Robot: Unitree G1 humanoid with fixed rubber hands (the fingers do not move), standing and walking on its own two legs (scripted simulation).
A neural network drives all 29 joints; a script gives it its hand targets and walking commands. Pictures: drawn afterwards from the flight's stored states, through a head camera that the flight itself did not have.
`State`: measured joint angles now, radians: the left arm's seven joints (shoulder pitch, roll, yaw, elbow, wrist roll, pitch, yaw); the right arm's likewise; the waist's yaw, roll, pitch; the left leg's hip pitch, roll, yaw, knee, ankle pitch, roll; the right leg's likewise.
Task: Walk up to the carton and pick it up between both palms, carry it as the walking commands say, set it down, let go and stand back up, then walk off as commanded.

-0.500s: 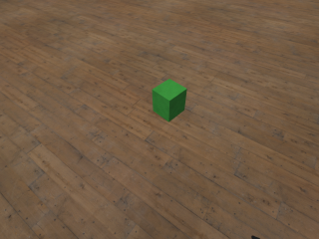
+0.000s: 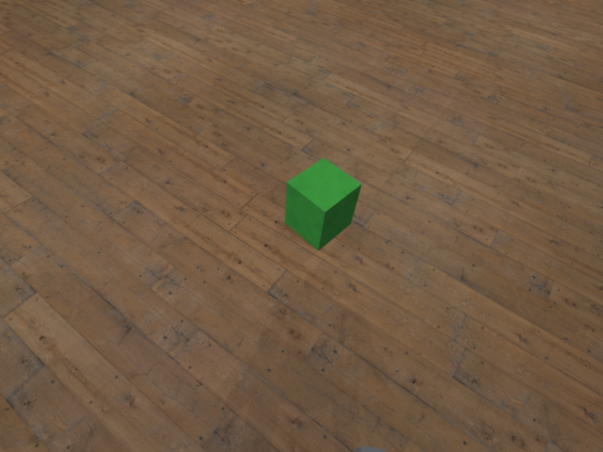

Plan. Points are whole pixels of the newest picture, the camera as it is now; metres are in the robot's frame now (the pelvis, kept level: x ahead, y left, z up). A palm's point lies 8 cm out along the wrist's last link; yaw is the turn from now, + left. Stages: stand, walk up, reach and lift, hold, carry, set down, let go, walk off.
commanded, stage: walk up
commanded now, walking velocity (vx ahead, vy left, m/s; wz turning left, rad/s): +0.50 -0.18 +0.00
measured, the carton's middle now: (321, 204) +1.06 -0.08 -0.64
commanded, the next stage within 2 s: none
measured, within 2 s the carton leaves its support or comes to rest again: neither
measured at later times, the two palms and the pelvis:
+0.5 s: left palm (209, 328) +0.31 +0.16 -0.11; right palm (502, 385) +0.25 -0.33 -0.14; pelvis +0.26 -0.09 +0.01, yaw +1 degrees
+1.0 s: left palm (194, 277) +0.42 +0.22 -0.15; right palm (439, 251) +0.49 -0.26 -0.11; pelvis +0.45 -0.02 +0.01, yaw +0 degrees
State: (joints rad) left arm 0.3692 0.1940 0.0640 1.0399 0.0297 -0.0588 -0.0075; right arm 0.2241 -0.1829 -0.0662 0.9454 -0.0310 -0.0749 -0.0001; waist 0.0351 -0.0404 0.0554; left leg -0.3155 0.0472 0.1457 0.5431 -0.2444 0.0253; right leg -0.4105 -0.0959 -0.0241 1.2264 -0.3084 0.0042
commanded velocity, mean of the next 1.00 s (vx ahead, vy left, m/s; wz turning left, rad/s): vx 0.41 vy -0.02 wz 0.00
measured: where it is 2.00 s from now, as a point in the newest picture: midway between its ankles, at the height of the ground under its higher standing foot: (314, 341)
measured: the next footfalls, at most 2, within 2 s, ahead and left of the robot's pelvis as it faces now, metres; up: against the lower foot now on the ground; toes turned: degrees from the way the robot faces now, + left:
right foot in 0.34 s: +0.34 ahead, -0.19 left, +0.00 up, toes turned -7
left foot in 0.84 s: +0.56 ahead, +0.06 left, +0.00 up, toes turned +5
